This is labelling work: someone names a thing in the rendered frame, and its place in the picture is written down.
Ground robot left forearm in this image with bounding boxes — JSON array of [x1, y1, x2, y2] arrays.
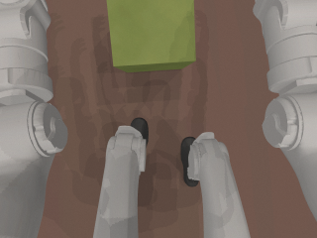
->
[[0, 0, 53, 107]]

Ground right robot upper arm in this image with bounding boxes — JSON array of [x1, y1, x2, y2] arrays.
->
[[262, 92, 317, 221]]

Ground left robot upper arm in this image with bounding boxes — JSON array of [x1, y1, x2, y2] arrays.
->
[[0, 100, 68, 238]]

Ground carton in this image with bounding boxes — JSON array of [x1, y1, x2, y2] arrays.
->
[[106, 0, 196, 72]]

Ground left robot thigh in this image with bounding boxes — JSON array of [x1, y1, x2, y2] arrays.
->
[[93, 133, 147, 238]]

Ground robot left shin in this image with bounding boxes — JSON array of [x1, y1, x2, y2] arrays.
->
[[105, 125, 144, 160]]

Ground robot right forearm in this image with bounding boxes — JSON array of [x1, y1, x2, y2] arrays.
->
[[253, 0, 317, 96]]

